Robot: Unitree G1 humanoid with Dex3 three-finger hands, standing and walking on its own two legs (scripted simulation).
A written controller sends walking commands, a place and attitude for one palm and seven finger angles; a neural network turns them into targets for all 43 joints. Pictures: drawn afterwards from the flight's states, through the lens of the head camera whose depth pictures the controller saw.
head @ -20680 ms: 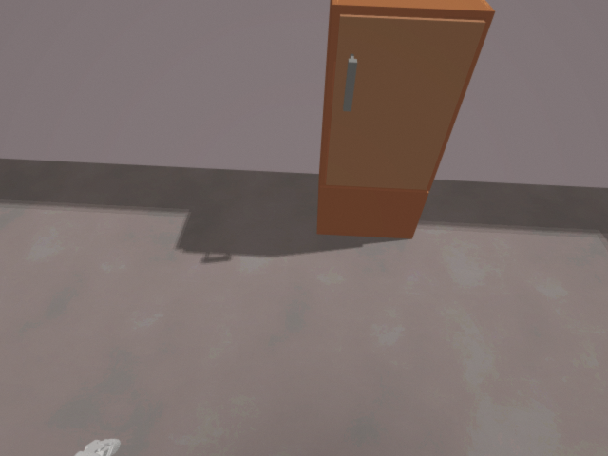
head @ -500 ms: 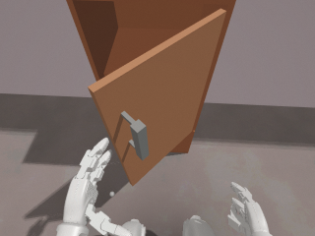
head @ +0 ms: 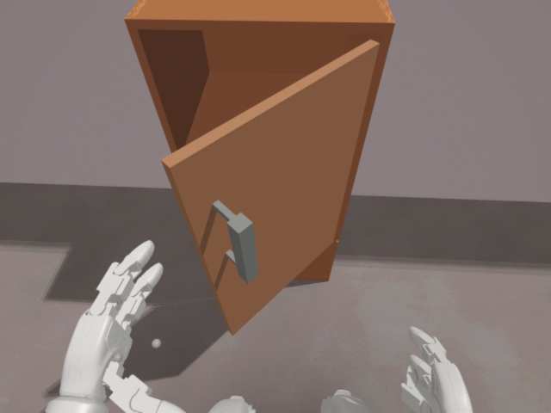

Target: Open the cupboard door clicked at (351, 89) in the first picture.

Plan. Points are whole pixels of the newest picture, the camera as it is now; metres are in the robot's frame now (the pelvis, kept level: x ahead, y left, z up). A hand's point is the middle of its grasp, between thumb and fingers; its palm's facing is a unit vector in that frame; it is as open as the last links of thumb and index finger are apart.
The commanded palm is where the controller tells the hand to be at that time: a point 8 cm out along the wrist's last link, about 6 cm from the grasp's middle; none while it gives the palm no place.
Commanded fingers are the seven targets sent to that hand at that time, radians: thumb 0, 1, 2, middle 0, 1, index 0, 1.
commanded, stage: draw the hand back to the body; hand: left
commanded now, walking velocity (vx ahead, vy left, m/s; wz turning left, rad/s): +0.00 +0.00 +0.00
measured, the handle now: (235, 243) +0.35 +0.09 +0.05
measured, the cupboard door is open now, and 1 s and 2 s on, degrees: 47 47 47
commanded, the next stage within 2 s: step back with the hand held close in 1.32 s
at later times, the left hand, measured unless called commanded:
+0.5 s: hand (66, 303) +0.21 +0.23 +0.15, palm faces +0.22 -0.90 -0.37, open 14.3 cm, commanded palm +0.17 +0.28 +0.18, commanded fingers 0.00 0.17 0.58 -0.17 -0.30 -0.17 -0.30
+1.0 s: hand out of the picture +0.23 +0.29 +0.25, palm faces +0.45 -0.79 -0.42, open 8.5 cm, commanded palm +0.18 +0.32 +0.25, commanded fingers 0.00 0.90 0.90 -0.20 -0.30 -0.20 -0.30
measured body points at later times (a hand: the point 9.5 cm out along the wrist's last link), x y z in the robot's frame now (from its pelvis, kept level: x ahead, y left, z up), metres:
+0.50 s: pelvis +0.03 +0.03 +0.06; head +0.03 +0.01 +0.51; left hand +0.19 +0.28 +0.17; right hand +0.21 -0.19 -0.02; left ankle -0.01 +0.12 -0.66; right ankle +0.04 -0.09 -0.66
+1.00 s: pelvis +0.04 +0.03 +0.08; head +0.02 +0.01 +0.53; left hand +0.20 +0.33 +0.27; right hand +0.23 -0.19 +0.00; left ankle -0.01 +0.12 -0.66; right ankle +0.04 -0.09 -0.66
